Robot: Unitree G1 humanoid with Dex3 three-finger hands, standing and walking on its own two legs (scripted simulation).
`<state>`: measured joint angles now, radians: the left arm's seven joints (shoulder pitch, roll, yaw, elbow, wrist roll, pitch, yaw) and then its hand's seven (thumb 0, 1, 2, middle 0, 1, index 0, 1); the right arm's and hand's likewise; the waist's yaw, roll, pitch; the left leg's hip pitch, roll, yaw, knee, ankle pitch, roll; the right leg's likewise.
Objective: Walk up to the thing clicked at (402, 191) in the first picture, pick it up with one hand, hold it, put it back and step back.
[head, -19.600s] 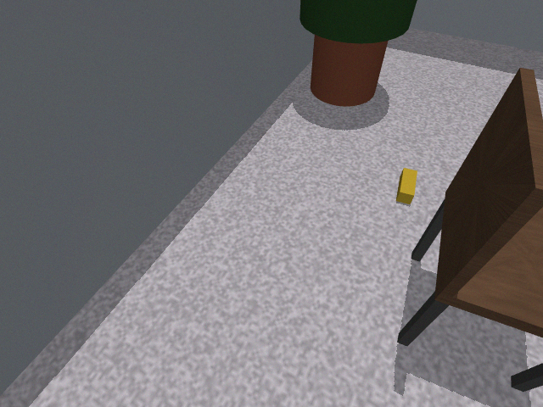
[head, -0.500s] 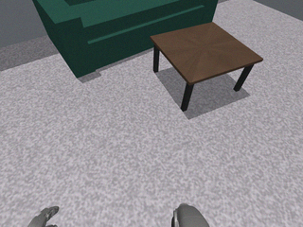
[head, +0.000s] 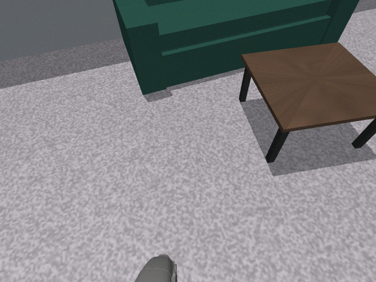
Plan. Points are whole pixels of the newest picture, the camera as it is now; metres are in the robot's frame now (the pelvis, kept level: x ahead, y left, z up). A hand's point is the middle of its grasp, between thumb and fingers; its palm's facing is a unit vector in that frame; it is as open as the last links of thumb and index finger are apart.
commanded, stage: walk up
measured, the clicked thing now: out of the picture +0.03 +1.39 -0.74
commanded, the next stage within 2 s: stand in 1.52 s
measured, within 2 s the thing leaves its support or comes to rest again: neither
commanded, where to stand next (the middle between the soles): +0.13 +0.02 m, yaw +6 degrees
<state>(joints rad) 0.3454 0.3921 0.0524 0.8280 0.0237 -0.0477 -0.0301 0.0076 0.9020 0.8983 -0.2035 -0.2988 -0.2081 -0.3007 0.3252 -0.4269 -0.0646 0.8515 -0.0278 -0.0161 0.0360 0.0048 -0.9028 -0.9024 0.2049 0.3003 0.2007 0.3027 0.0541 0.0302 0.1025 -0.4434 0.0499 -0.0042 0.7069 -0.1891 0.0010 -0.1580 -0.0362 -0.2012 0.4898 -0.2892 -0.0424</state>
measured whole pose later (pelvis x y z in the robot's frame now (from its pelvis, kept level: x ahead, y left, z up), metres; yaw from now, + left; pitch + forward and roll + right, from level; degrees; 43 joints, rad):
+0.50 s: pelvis +0.02 +0.00 -0.01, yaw +6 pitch -2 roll +1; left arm 0.27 0.38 0.03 0.93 0.04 -0.04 0.01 0.01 0.90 0.90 -0.20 -0.30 -0.21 -0.30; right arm 0.14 -0.40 -0.05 0.87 -0.01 0.03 0.02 0.00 -0.90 -0.90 0.21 0.30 0.20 0.30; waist 0.04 0.04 0.07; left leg -0.42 -0.03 -0.05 0.87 -0.46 0.02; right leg -0.28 -0.10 -0.05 0.66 -0.34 0.03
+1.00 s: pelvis +0.03 +0.02 +0.00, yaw +8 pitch -3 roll +0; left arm 0.16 0.36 0.00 1.03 0.01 -0.01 -0.01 0.01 0.90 0.90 -0.20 -0.30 -0.21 -0.30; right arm 0.16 -0.36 -0.01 1.06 -0.01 -0.01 0.02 0.01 -0.90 -0.90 0.21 0.30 0.20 0.30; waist 0.00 0.01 0.04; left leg -0.24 0.01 -0.02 0.57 -0.28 0.00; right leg -0.21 -0.05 -0.03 0.55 -0.29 0.03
